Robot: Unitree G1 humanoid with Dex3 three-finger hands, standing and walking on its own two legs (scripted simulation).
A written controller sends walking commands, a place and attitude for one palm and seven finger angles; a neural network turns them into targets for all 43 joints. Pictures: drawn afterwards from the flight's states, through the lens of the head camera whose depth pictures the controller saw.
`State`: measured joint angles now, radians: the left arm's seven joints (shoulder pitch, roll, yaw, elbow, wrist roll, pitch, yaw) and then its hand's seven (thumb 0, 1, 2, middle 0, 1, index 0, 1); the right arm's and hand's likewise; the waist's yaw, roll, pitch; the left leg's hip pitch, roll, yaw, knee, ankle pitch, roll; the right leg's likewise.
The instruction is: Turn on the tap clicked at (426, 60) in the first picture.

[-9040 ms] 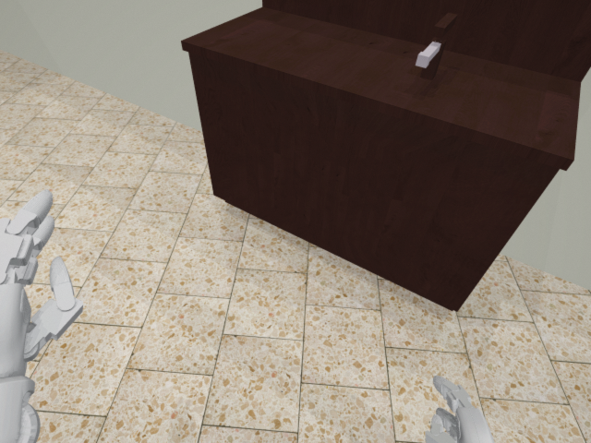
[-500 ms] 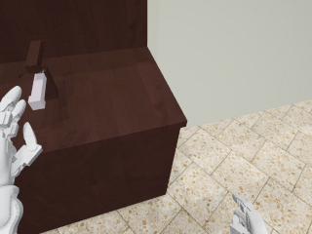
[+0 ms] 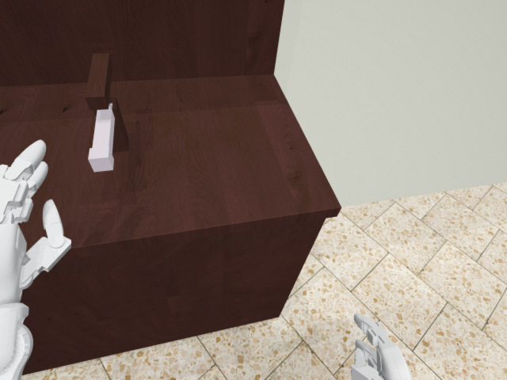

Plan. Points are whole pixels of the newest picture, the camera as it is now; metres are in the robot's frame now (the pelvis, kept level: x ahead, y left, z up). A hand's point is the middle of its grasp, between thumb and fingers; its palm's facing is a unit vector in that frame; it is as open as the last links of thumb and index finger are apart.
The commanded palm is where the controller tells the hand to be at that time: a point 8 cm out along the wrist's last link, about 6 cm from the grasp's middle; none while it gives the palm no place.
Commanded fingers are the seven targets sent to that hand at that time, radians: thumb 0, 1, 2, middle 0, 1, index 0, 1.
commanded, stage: come to a stop and stand still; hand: left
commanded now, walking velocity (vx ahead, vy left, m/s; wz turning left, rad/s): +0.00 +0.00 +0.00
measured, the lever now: (101, 159) +0.38 +0.29 +0.12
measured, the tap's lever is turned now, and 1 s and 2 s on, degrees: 0 0 0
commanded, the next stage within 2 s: look again from close up in 0.62 s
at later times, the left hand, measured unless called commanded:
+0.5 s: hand (104, 204) +0.27 +0.23 +0.16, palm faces +0.36 -0.85 -0.38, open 7.4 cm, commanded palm +0.22 +0.26 +0.18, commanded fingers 0.00 0.90 0.90 -0.20 -0.30 -0.20 -0.30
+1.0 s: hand (97, 215) +0.25 +0.23 +0.16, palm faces +0.40 -0.85 -0.36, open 7.4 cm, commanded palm +0.20 +0.26 +0.18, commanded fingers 0.00 0.90 0.90 -0.20 -0.30 -0.20 -0.30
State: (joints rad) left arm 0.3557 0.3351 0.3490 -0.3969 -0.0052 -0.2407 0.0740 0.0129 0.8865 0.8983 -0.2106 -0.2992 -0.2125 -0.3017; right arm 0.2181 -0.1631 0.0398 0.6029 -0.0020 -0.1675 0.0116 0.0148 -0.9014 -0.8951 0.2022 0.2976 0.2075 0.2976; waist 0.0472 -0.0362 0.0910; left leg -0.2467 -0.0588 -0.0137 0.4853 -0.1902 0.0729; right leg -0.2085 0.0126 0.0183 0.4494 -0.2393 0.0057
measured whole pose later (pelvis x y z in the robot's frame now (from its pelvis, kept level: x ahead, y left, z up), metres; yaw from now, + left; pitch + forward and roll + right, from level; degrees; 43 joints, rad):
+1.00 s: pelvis +0.04 -0.02 +0.01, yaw +1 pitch -1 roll -1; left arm 0.44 0.34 0.34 -0.44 -0.05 -0.20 0.11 0.01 0.89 0.90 -0.21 -0.30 -0.21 -0.30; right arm 0.21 -0.20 0.01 0.59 0.01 -0.08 -0.03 0.01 -0.90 -0.90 0.20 0.30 0.21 0.30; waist 0.02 0.00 0.04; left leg -0.18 -0.04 -0.04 0.43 -0.22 0.04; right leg -0.14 0.03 0.02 0.37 -0.21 -0.01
